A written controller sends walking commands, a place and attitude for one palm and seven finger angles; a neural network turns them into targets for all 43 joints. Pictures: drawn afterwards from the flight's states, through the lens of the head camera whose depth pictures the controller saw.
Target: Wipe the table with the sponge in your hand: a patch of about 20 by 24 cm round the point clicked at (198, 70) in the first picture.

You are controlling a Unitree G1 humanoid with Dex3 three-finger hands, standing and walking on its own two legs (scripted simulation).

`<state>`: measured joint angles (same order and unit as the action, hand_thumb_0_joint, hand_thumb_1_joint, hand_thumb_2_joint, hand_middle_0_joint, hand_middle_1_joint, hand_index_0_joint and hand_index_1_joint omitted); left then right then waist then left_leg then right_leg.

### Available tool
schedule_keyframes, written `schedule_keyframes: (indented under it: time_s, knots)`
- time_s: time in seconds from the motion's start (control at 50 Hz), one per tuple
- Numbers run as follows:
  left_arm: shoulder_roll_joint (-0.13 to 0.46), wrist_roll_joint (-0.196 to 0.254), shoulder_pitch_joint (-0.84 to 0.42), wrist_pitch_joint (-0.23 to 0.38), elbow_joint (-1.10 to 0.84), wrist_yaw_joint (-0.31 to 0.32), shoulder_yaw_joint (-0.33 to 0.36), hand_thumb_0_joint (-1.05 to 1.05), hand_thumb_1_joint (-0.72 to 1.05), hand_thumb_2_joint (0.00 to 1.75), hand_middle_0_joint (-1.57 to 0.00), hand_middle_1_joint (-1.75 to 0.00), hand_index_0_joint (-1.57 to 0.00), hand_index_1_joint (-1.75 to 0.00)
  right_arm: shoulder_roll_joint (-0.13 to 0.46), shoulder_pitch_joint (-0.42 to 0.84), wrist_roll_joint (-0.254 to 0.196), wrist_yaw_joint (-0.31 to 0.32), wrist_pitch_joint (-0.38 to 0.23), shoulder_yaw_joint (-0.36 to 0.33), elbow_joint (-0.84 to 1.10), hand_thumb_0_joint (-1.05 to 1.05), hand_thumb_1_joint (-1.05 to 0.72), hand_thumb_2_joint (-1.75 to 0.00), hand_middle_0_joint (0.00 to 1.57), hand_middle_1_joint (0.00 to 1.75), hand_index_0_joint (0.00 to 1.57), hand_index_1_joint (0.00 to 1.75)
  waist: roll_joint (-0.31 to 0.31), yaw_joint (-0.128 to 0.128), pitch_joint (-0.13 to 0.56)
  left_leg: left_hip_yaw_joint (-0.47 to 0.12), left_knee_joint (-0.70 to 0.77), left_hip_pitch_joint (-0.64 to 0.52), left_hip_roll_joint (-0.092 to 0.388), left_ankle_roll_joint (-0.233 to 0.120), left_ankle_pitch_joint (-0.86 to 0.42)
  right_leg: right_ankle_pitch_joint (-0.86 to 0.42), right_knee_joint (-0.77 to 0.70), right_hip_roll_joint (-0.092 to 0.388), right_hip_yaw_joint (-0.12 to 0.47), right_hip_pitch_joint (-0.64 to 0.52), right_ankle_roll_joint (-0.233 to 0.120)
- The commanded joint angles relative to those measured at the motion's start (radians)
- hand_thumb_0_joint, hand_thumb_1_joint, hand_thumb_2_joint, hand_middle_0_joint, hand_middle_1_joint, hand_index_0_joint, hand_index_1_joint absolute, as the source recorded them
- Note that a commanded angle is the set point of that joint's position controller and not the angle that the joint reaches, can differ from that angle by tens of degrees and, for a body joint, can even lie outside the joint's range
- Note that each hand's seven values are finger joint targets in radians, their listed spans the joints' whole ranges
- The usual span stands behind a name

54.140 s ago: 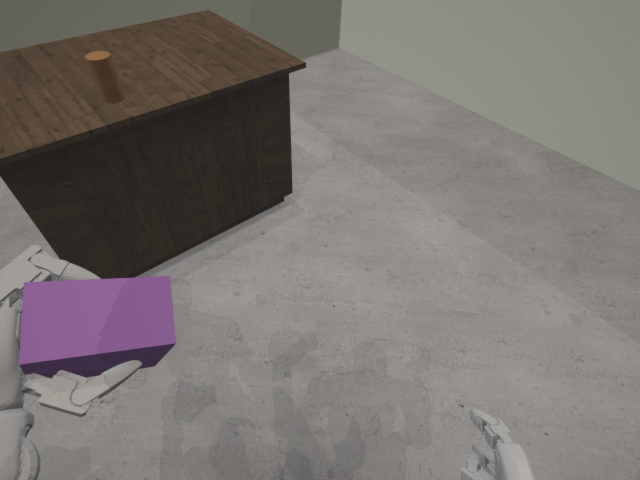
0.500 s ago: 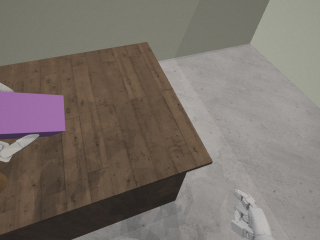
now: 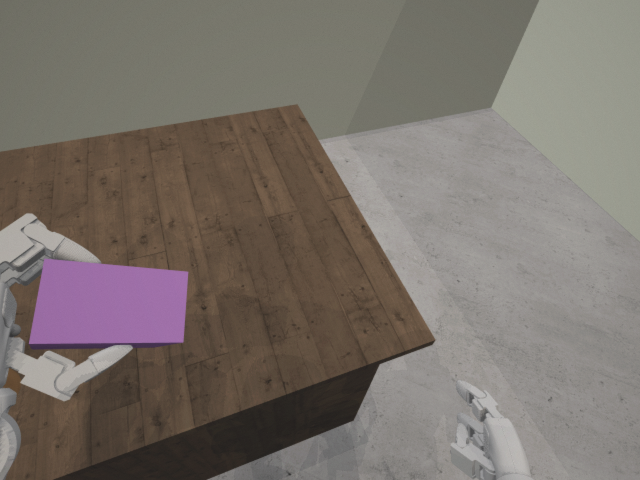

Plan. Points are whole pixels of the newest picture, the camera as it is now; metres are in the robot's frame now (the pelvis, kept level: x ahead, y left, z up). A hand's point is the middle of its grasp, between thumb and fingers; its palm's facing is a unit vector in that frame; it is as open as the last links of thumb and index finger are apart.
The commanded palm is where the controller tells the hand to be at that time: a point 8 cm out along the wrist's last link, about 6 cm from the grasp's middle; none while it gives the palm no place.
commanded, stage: look again from close up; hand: left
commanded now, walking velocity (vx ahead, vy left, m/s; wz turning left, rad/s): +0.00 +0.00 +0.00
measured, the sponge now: (129, 311) +0.24 +0.21 +0.14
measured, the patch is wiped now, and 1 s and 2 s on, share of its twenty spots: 0.00 0.00 0.00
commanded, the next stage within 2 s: come to a stop and stand still in 0.34 s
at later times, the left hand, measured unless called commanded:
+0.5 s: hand (75, 334) +0.20 +0.24 +0.16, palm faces +0.36 -0.84 -0.40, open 10.3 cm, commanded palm +0.15 +0.27 +0.18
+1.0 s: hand (88, 343) +0.20 +0.23 +0.15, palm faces +0.29 -0.86 -0.42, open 10.3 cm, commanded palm +0.14 +0.28 +0.18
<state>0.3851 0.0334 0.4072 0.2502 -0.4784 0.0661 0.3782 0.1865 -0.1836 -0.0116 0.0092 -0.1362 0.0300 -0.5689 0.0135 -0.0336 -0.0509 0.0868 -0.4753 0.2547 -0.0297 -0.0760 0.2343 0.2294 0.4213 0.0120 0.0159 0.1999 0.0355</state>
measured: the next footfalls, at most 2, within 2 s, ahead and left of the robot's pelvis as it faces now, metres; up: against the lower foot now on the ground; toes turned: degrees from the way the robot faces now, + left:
none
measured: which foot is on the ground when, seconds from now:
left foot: down 0.00-1.00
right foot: down 0.00-1.00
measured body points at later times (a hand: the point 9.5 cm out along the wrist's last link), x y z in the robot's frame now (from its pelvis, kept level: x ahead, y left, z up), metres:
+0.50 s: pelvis -0.01 -0.01 +0.00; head +0.00 +0.00 +0.45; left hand +0.18 +0.28 +0.18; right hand +0.16 -0.24 -0.07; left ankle +0.01 +0.06 -0.74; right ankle +0.00 -0.15 -0.74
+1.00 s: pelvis -0.02 +0.00 +0.00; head +0.01 +0.01 +0.45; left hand +0.18 +0.27 +0.17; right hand +0.15 -0.22 -0.08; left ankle +0.01 +0.06 -0.74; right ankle +0.00 -0.15 -0.74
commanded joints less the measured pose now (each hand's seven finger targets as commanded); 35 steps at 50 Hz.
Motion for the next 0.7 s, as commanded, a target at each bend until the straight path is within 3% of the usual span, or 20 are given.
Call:
schedule_keyframes:
  time_s: [0.0, 0.04, 0.06, 0.18, 0.24, 0.26, 0.34, 0.36, 0.42, 0.44, 0.48, 0.54, 0.56, 0.64, 0.68]
  knots:
    - [0.171, 0.015, -0.084, 0.039, -0.156, 0.011, 0.112, 0.0, 0.1, 1.3, -1.2, -1.6, -1.2, -1.6, 0.139, 0.047, 0.0, 0.027, -0.033, -0.056, 0.159, 0.0, -0.9, -0.9, 0.2, 0.3, 0.2, 0.3, -0.051, 0.016, 0.165, -0.144, 0.119, -0.11, 0.15, 0.089, -0.205, -0.179, -0.035, 0.043, 0.011, -0.014, -0.059]
    - [0.2, 0.012, -0.118, 0.045, -0.214, 0.015, 0.13, 0.0, 0.1, 1.3, -1.2, -1.6, -1.2, -1.6, 0.135, 0.068, 0.0, 0.032, -0.036, -0.05, 0.164, 0.0, -0.9, -0.9, 0.2, 0.3, 0.2, 0.3, -0.082, 0.014, 0.177, -0.138, 0.121, -0.121, 0.144, 0.086, -0.196, -0.18, -0.033, 0.039, 0.015, -0.019, -0.061]
    - [0.17, 0.015, -0.116, 0.05, -0.215, 0.012, 0.099, 0.0, 0.1, 1.3, -1.2, -1.6, -1.2, -1.6, 0.132, 0.062, 0.004, 0.033, -0.036, -0.046, 0.168, 0.0, -0.9, -0.9, 0.2, 0.3, 0.2, 0.3, -0.104, 0.014, 0.174, -0.136, 0.124, -0.111, 0.146, 0.078, -0.167, -0.167, -0.039, 0.041, 0.008, -0.024, -0.061]
    - [0.171, 0.01, -0.098, 0.055, -0.259, 0.02, 0.091, 0.0, 0.1, 1.3, -1.2, -1.6, -1.2, -1.6, 0.136, 0.043, 0.005, 0.03, -0.054, -0.052, 0.168, 0.0, -0.9, -0.9, 0.2, 0.3, 0.2, 0.3, -0.138, 0.014, 0.187, -0.142, 0.124, -0.111, 0.142, 0.075, -0.133, -0.169, -0.042, 0.039, 0.017, -0.042, -0.067]
    - [0.178, 0.01, -0.056, 0.047, -0.193, 0.024, 0.113, 0.0, 0.1, 1.3, -1.2, -1.6, -1.2, -1.6, 0.139, 0.046, 0.003, 0.031, -0.05, -0.054, 0.158, 0.0, -0.9, -0.9, 0.2, 0.3, 0.2, 0.3, -0.111, 0.013, 0.175, -0.139, 0.126, -0.104, 0.141, 0.074, -0.116, -0.164, -0.06, 0.041, 0.027, -0.032, -0.066]
    - [0.149, 0.015, -0.051, 0.046, -0.17, 0.019, 0.09, 0.0, 0.1, 1.3, -1.2, -1.6, -1.2, -1.6, 0.139, 0.037, 0.005, 0.031, -0.046, -0.053, 0.156, 0.0, -0.9, -0.9, 0.2, 0.3, 0.2, 0.3, -0.087, 0.015, 0.171, -0.142, 0.127, -0.095, 0.14, 0.071, -0.101, -0.158, -0.068, 0.043, 0.024, -0.03, -0.066]
    - [0.168, 0.017, -0.048, 0.038, -0.128, 0.019, 0.105, 0.0, 0.1, 1.3, -1.2, -1.6, -1.2, -1.6, 0.142, 0.053, -0.001, 0.036, -0.039, -0.054, 0.157, 0.0, -0.9, -0.9, 0.2, 0.3, 0.2, 0.3, -0.053, 0.015, 0.147, -0.139, 0.133, -0.094, 0.135, 0.065, -0.064, -0.143, -0.094, 0.047, 0.041, -0.004, -0.064]
    - [0.144, 0.022, -0.041, 0.037, -0.108, 0.014, 0.084, 0.0, 0.1, 1.3, -1.2, -1.6, -1.2, -1.6, 0.143, 0.045, 0.001, 0.037, -0.035, -0.053, 0.155, 0.0, -0.9, -0.9, 0.2, 0.3, 0.2, 0.3, -0.026, 0.016, 0.148, -0.14, 0.131, -0.086, 0.134, 0.059, -0.046, -0.134, -0.104, 0.049, 0.04, -0.004, -0.063]
    - [0.144, 0.018, -0.065, 0.036, -0.128, 0.011, 0.07, 0.0, 0.1, 1.3, -1.2, -1.6, -1.2, -1.6, 0.144, 0.045, -0.003, 0.037, -0.037, -0.055, 0.161, 0.0, -0.9, -0.9, 0.2, 0.3, 0.2, 0.3, -0.037, 0.019, 0.134, -0.141, 0.131, -0.081, 0.129, 0.054, -0.018, -0.112, -0.113, 0.052, 0.056, 0.007, -0.067]
    - [0.167, 0.015, -0.08, 0.037, -0.15, 0.015, 0.087, 0.0, 0.1, 1.3, -1.2, -1.6, -1.2, -1.6, 0.142, 0.059, -0.003, 0.04, -0.039, -0.054, 0.16, 0.0, -0.9, -0.9, 0.2, 0.3, 0.2, 0.3, -0.044, 0.017, 0.141, -0.139, 0.135, -0.087, 0.128, 0.053, -0.02, -0.114, -0.112, 0.05, 0.054, 0.006, -0.064]
    - [0.147, 0.014, -0.088, 0.039, -0.163, 0.014, 0.061, 0.0, 0.1, 1.3, -1.2, -1.6, -1.2, -1.6, 0.143, 0.052, -0.002, 0.039, -0.042, -0.055, 0.164, 0.0, -0.9, -0.9, 0.2, 0.3, 0.2, 0.3, -0.056, 0.019, 0.141, -0.139, 0.13, -0.079, 0.123, 0.049, -0.004, -0.101, -0.114, 0.053, 0.06, 0.002, -0.068]
    - [0.195, 0.009, -0.089, 0.042, -0.207, 0.024, 0.1, 0.0, 0.1, 1.3, -1.2, -1.6, -1.2, -1.6, 0.145, 0.058, -0.002, 0.04, -0.048, -0.057, 0.158, 0.0, -0.9, -0.9, 0.2, 0.3, 0.2, 0.3, -0.069, 0.017, 0.158, -0.139, 0.118, -0.078, 0.117, 0.044, -0.008, -0.113, -0.109, 0.059, 0.064, -0.012, -0.069]
    - [0.167, 0.012, -0.084, 0.045, -0.212, 0.023, 0.079, 0.0, 0.1, 1.3, -1.2, -1.6, -1.2, -1.6, 0.142, 0.052, 0.0, 0.04, -0.049, -0.057, 0.16, 0.0, -0.9, -0.9, 0.2, 0.3, 0.2, 0.3, -0.07, 0.019, 0.167, -0.143, 0.118, -0.08, 0.118, 0.045, -0.021, -0.119, -0.1, 0.06, 0.061, -0.022, -0.072]
    - [0.191, 0.011, -0.056, 0.045, -0.197, 0.026, 0.11, 0.0, 0.1, 1.3, -1.2, -1.6, -1.2, -1.6, 0.144, 0.049, -0.002, 0.04, -0.051, -0.059, 0.155, 0.0, -0.9, -0.9, 0.2, 0.3, 0.2, 0.3, -0.094, 0.017, 0.146, -0.15, 0.139, -0.08, 0.127, 0.052, -0.003, -0.09, -0.094, 0.049, 0.052, 0.001, -0.069]
    - [0.17, 0.013, -0.053, 0.045, -0.173, 0.024, 0.097, 0.0, 0.1, 1.3, -1.2, -1.6, -1.2, -1.6, 0.143, 0.039, -0.001, 0.041, -0.048, -0.059, 0.153, 0.0, -0.9, -0.9, 0.2, 0.3, 0.2, 0.3, -0.091, 0.019, 0.136, -0.156, 0.148, -0.067, 0.134, 0.051, 0.014, -0.08, -0.096, 0.046, 0.051, 0.001, -0.068]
